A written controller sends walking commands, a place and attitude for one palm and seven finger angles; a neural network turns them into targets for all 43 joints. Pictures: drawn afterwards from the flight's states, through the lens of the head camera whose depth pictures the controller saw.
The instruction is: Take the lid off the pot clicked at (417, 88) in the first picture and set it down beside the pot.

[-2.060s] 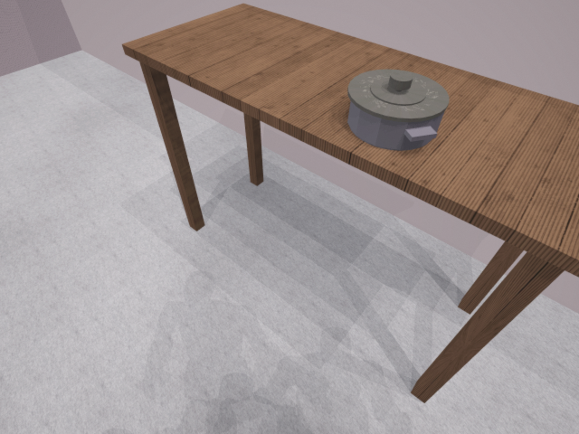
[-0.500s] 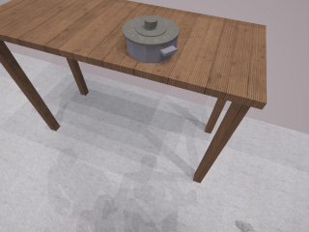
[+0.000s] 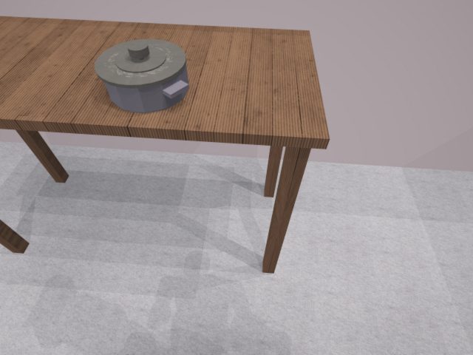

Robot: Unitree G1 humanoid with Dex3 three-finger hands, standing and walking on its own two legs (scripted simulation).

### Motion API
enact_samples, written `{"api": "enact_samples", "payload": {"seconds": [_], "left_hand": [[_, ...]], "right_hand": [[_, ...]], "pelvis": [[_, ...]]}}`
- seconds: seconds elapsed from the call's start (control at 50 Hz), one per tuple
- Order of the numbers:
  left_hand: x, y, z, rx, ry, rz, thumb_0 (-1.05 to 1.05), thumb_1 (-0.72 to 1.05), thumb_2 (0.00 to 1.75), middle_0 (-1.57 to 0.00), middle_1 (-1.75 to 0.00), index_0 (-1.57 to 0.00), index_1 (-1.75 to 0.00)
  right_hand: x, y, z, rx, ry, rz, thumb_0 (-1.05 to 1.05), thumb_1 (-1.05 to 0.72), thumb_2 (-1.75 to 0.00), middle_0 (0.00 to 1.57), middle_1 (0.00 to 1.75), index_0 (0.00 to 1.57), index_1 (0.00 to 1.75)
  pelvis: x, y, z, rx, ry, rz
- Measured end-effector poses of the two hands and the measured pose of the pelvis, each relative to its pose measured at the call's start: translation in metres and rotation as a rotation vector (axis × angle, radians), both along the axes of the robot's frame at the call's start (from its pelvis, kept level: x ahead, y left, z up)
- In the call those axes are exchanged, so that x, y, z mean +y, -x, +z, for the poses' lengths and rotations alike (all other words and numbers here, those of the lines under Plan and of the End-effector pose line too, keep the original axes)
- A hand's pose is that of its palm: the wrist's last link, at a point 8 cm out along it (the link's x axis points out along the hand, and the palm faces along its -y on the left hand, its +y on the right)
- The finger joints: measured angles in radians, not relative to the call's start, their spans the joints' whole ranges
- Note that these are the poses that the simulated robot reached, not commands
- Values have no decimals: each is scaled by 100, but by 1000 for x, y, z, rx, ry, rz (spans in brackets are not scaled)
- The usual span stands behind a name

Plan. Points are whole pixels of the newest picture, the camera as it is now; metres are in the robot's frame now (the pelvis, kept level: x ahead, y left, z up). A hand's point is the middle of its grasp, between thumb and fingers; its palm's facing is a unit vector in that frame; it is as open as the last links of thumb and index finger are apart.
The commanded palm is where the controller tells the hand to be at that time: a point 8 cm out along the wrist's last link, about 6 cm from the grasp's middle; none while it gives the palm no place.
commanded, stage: take the last steps up to it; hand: left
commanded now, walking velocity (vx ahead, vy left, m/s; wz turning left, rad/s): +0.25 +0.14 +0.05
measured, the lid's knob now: (138, 49) +0.68 +0.24 +0.16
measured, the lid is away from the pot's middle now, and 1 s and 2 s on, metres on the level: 0.00 0.00 0.00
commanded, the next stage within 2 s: come to a stop and stand still in 0.40 s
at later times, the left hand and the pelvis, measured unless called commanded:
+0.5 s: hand (142, 353) +0.15 +0.19 -0.16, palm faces +0.09 -0.97 -0.23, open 7.2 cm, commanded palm none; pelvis +0.12 +0.00 +0.00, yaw +1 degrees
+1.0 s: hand (116, 338) +0.18 +0.25 -0.17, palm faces +0.07 -0.97 -0.25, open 7.4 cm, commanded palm none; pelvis +0.15 +0.04 +0.00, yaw +0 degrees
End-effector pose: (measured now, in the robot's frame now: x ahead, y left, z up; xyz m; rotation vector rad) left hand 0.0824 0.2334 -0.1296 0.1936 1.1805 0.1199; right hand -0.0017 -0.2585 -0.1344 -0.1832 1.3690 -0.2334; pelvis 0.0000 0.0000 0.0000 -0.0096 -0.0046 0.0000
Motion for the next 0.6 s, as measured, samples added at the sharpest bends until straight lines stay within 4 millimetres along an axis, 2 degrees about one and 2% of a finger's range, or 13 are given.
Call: {"api": "enact_samples", "payload": {"seconds": [0.12,0.24,0.32,0.38,0.42,0.46,0.54,0.6], "left_hand": [[8,-4,-18,51,48,-2,0,90,90,-20,-30,-21,-30],[10,-29,-3,61,41,-11,0,90,90,-20,-30,-20,-30],[4,-54,3,45,23,-13,0,90,90,-20,-30,-20,-30],[-3,-70,-3,19,5,-3,0,90,90,-20,-30,-20,-30],[-6,-72,-4,14,4,30,0,90,90,-20,-30,-20,-30],[-3,-68,0,20,-9,82,0,92,90,-20,-30,-20,-30],[4,-50,5,100,-18,134,-1,93,90,-20,-30,-20,-30],[9,-36,3,187,-5,154,-1,92,90,-20,-30,-20,-30]], "right_hand": [[28,13,1,1,-6,-32,1,-91,-90,19,30,19,30],[59,31,10,109,-78,-77,0,-91,-90,20,30,19,30],[67,27,4,171,-128,-89,1,-91,-90,20,30,20,30],[65,15,-10,196,-158,-95,1,-90,-90,20,30,20,30],[61,-3,-15,208,-163,-73,1,-90,-90,20,30,20,30],[55,-32,-15,190,-155,-44,1,-91,-90,20,30,20,30],[46,-107,-7,76,-121,12,1,-91,-90,20,30,19,30],[46,-168,-1,-26,-92,49,1,-91,-90,19,30,19,30]], "pelvis": [[14,-21,-6,4,1,-22],[14,-47,8,22,-16,-24],[9,-67,8,22,-23,-24],[1,-85,-3,16,-36,-20],[0,-96,-5,9,-20,0],[1,-107,-1,9,-14,15],[7,-129,8,14,-17,30],[17,-143,10,14,-23,29]]}}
